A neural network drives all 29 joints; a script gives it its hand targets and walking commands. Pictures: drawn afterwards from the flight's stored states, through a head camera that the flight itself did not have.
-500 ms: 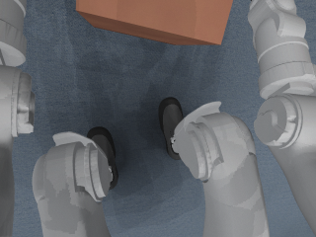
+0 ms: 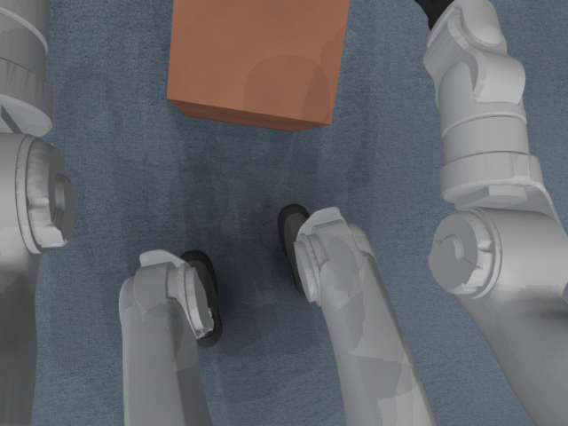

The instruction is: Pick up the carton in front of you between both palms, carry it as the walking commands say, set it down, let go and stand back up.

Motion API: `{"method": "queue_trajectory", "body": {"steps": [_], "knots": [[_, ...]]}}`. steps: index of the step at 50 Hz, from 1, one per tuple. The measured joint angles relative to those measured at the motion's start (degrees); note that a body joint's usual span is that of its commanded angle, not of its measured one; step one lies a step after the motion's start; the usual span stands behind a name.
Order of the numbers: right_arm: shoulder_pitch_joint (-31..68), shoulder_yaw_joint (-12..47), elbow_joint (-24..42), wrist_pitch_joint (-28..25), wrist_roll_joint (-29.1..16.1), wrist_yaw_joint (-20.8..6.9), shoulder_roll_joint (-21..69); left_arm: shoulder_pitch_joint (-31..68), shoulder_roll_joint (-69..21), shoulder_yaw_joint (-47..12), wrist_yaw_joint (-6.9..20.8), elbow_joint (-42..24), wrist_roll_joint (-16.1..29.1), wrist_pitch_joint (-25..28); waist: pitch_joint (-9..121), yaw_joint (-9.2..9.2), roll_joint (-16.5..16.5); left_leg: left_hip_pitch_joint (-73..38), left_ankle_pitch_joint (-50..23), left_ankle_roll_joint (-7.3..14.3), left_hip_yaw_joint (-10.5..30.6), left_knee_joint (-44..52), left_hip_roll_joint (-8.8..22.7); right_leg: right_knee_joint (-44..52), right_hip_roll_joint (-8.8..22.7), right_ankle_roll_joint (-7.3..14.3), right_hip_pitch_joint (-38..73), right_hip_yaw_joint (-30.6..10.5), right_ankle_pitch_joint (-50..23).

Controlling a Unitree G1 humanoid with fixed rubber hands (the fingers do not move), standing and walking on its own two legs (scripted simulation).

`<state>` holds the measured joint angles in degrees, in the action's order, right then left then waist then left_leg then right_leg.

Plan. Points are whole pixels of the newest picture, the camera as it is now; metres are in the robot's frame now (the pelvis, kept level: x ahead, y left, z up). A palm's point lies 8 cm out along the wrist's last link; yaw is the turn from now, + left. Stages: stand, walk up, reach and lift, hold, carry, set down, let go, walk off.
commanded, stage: set down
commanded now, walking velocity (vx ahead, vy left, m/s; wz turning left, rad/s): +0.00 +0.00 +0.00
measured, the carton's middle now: (253, 54) +0.55 -0.08 -0.34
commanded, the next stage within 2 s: let go in 0.52 s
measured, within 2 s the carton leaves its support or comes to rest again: neither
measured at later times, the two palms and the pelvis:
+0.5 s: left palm out of the picture +0.64 +0.11 +0.05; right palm out of the picture +0.51 -0.26 +0.04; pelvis +0.03 +0.00 +0.13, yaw +1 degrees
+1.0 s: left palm out of the picture +0.47 +0.15 +0.14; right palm out of the picture +0.41 -0.26 +0.15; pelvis +0.07 -0.02 +0.25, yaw +4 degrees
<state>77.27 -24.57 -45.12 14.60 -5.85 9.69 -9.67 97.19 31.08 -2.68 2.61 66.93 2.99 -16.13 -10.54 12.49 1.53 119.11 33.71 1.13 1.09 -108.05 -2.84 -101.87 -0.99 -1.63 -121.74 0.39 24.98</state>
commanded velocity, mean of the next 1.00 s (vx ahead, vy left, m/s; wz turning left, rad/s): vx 0.00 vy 0.00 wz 0.00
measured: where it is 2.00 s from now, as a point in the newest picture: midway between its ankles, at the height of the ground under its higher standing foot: (254, 289)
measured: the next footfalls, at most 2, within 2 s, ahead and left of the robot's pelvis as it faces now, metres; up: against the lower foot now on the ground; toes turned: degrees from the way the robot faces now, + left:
none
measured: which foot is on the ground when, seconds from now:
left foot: down 0.00-1.00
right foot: down 0.00-1.00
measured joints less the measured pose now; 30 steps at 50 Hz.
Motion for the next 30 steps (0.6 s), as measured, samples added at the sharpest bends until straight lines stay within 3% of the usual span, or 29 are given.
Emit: {"method": "queue_trajectory", "body": {"steps": [12, 24, 30], "knots": [[-7.02, -2.03, 6.41, 2.53, 1.46, -1.76, 1.25, -6.26, -3.35, 3.28, 0.06, -6.51, -3.92, -2.95, 6.71, -0.17, 0.65, -7.07, -2.47, -0.14, 0.74, 13.03, -0.62, 12.67, 0.05, -0.08, 7.43, -0.33, -1.68], [-11.11, -2.93, 8.00, 2.39, 3.64, -3.30, 2.55, -9.97, -4.25, 6.88, 1.61, -5.57, -5.47, -2.15, 9.54, -0.20, 1.41, -18.67, -7.69, -0.26, 1.03, 29.38, -0.97, 28.35, 0.16, -0.05, 19.08, -1.24, -6.22], [-12.93, -4.05, 7.62, 1.54, 6.54, -4.99, 3.61, -12.07, -6.11, 10.84, 2.55, -4.80, -8.95, -1.08, 10.45, -0.59, 1.41, -24.27, -10.41, -0.51, 1.48, 37.05, -1.06, 35.78, 0.31, 0.19, 24.74, -1.27, -8.63]]}}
